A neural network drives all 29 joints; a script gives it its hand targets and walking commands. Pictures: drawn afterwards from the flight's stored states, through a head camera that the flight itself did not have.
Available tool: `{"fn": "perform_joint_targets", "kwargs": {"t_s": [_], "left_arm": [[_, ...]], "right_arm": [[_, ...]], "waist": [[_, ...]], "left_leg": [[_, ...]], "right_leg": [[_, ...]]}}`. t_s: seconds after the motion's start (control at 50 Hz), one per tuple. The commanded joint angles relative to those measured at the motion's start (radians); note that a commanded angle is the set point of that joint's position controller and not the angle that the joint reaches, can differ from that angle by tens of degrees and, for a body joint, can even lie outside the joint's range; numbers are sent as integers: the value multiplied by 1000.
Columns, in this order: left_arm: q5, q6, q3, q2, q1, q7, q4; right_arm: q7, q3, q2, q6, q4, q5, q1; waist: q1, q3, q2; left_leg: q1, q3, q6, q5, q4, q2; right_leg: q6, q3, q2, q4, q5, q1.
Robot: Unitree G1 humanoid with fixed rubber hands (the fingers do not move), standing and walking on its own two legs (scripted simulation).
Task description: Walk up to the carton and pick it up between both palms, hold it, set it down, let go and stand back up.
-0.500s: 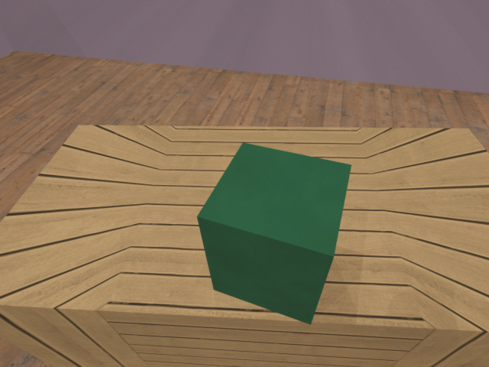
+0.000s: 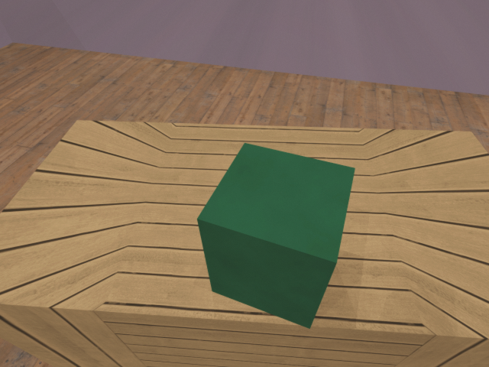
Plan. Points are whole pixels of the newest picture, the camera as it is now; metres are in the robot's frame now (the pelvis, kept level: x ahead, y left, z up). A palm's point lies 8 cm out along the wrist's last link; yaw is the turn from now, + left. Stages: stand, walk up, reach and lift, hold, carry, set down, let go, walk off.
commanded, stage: stand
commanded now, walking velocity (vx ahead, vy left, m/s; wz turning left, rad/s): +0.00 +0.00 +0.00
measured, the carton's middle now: (277, 235) +0.39 -0.03 -0.01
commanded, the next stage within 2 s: none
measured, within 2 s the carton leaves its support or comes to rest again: neither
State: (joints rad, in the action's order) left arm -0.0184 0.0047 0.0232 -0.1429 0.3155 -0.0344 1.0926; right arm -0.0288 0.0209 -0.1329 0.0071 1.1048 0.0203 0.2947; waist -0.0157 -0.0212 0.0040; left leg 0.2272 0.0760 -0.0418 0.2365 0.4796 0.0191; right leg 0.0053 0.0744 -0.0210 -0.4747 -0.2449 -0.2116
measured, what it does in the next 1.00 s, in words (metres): stands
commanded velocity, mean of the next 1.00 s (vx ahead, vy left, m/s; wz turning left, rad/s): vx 0.00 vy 0.00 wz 0.00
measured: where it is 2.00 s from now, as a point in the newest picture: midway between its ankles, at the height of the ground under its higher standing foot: outside the picture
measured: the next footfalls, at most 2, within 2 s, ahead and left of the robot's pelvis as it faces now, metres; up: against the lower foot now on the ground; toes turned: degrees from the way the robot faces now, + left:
none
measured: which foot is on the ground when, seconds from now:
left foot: down 0.00-1.00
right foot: down 0.00-1.00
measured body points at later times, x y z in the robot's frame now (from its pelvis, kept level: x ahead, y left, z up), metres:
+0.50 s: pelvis +0.00 +0.00 +0.00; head +0.01 +0.00 +0.45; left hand -0.01 +0.21 -0.16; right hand +0.00 -0.21 -0.16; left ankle +0.02 +0.15 -0.74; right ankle +0.01 -0.11 -0.74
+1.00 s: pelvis +0.01 +0.00 +0.00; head +0.01 +0.00 +0.45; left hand -0.01 +0.21 -0.16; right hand +0.00 -0.21 -0.16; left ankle +0.02 +0.15 -0.74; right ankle +0.01 -0.12 -0.74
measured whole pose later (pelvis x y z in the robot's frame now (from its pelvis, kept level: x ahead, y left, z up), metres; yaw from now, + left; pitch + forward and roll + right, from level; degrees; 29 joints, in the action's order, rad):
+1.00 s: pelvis +0.01 +0.00 +0.00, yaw +0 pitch -1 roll +0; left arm -0.02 0.00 0.02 -0.13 0.29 -0.04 1.15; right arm -0.04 0.02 -0.11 0.01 1.12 0.02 0.29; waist -0.02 -0.03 0.01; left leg 0.21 0.08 -0.05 0.25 0.47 0.03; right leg 0.01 0.07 -0.01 -0.47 -0.26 -0.19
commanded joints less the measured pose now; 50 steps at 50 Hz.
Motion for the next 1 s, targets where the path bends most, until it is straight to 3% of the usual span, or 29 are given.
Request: {"fn": "perform_joint_targets", "kwargs": {"t_s": [0.0,0.14,0.2,0.24,0.28,0.34,0.36,0.38,0.48,0.5,0.62,0.68,0.74,0.76,0.8,0.82,0.84,0.92,0.94,0.98], "left_arm": [[5,7,15,-77,40,-4,-13],[1,6,17,-89,68,-7,18],[1,3,18,-89,52,-10,16],[7,1,10,-53,40,-7,26],[4,-1,16,-70,36,-9,20],[-1,-7,25,-108,47,-11,26],[3,-7,20,-95,44,-11,29],[0,-5,20,-66,36,-9,22],[3,0,10,-62,36,-7,32],[6,2,20,-92,24,-5,28],[-1,1,18,-63,48,-12,42],[-1,9,16,-79,39,-4,34],[3,4,15,-70,43,-11,49],[4,4,16,-59,52,-10,48],[-1,3,14,-76,39,-10,47],[-3,-2,8,-54,44,-12,44],[2,-1,18,-88,25,-15,42],[2,3,18,-73,52,-14,53],[5,1,15,-73,57,-14,57],[7,-1,9,-53,53,-6,57]], "right_arm": [[-5,7,-67,-5,-16,0,73],[-7,11,-87,-7,-8,3,80],[-9,23,-117,-11,-24,2,51],[-4,15,-81,-10,-11,-5,84],[-11,0,-39,-5,8,5,89],[-11,4,-60,1,-10,8,69],[-13,11,-81,-1,-13,-1,86],[-15,5,-66,-2,-11,-1,65],[-13,8,-75,-4,4,-4,76],[-10,4,-55,-3,-10,-4,72],[-16,13,-88,-17,-8,2,69],[-15,19,-106,-10,-5,1,77],[-12,3,-38,-7,-8,0,75],[-13,1,-31,-4,6,-6,84],[-12,13,-66,-2,3,-5,86],[-15,14,-89,-5,7,-11,93],[-12,12,-66,-2,4,1,91],[-16,3,-44,-6,-4,2,69],[-10,7,-60,-8,3,-3,93],[-13,13,-83,-8,9,-7,82]], "waist": [[9,-58,16],[8,-43,-20],[0,-34,8],[11,-48,-23],[-4,-71,21],[-4,-75,31],[6,-90,9],[-10,-61,-16],[0,-60,19],[4,-62,-21],[0,-48,53],[1,-65,21],[0,-70,-3],[-5,-52,27],[1,-64,-25],[3,-77,-6],[10,-82,-46],[-2,-69,21],[7,-64,4],[0,-72,34]], "left_leg": [[102,44,44,-67,-100,44],[71,40,41,-78,-89,39],[76,41,41,-85,-90,39],[95,42,38,-88,-96,41],[99,49,42,-79,-95,44],[112,36,36,-39,-107,36],[109,37,35,-47,-98,39],[103,39,39,-57,-100,37],[79,24,32,-82,-78,34],[88,20,28,-82,-77,30],[82,57,50,-87,-114,54],[89,63,44,-79,-104,53],[74,22,30,-99,-81,39],[65,22,30,-95,-87,35],[81,22,29,-84,-85,31],[83,28,32,-67,-82,26],[82,25,31,-89,-81,27],[69,39,29,-99,-90,44],[68,33,26,-95,-87,37],[82,37,32,-76,-100,41]], "right_leg": [[18,-102,-69,105,26,36],[25,-111,-76,119,-7,36],[20,-94,-69,102,22,47],[21,-95,-73,102,41,54],[20,-97,-65,94,46,56],[16,-104,-63,106,-5,39],[23,-114,-75,118,-10,19],[21,-109,-75,119,0,41],[23,-119,-78,139,-1,33],[19,-111,-74,132,2,37],[26,-94,-70,96,57,62],[23,-90,-63,92,52,50],[22,-110,-74,109,22,32],[24,-107,-71,108,27,43],[27,-115,-75,116,0,47],[31,-125,-81,134,-14,31],[24,-113,-76,130,-13,30],[19,-103,-70,105,23,46],[18,-104,-69,104,38,48],[16,-101,-66,103,43,54]]}}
